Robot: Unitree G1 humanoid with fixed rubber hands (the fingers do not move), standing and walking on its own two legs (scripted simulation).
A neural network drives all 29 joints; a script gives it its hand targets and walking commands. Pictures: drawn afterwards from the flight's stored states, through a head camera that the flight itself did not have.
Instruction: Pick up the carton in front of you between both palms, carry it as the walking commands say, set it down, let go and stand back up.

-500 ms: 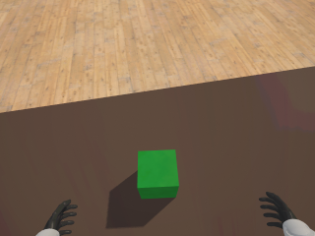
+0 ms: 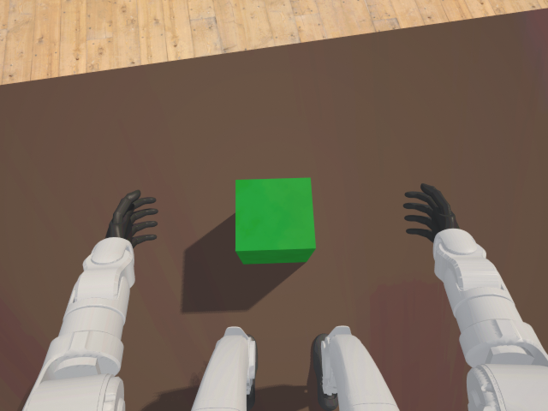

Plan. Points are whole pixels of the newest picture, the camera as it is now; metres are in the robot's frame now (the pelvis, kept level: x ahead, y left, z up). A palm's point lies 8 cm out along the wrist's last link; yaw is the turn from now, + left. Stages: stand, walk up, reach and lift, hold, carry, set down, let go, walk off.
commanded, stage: reach and lift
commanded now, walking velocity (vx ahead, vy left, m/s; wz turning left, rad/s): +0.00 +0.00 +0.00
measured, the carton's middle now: (274, 224) +0.50 +0.02 -0.57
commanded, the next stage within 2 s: none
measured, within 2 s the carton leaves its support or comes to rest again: neither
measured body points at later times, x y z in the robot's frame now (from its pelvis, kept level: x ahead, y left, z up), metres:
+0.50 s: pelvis -0.03 +0.01 -0.05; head +0.31 +0.01 +0.25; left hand +0.53 +0.21 -0.17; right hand +0.54 -0.17 -0.17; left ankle +0.04 +0.11 -0.66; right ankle +0.04 -0.13 -0.66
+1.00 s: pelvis -0.05 -0.01 -0.23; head +0.31 +0.00 +0.02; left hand +0.51 +0.21 -0.39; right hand +0.52 -0.18 -0.39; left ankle +0.04 +0.11 -0.66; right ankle +0.04 -0.14 -0.66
